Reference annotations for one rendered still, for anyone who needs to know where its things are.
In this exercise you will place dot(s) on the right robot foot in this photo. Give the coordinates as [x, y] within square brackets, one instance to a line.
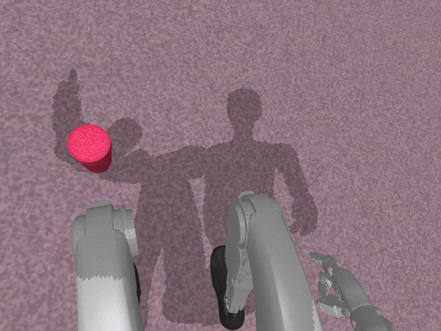
[218, 268]

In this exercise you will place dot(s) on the right robot hand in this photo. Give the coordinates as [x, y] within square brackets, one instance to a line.
[344, 284]

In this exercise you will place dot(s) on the cup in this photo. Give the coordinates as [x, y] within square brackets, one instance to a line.
[90, 145]

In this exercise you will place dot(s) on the right robot arm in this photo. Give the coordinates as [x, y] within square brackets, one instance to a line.
[370, 318]

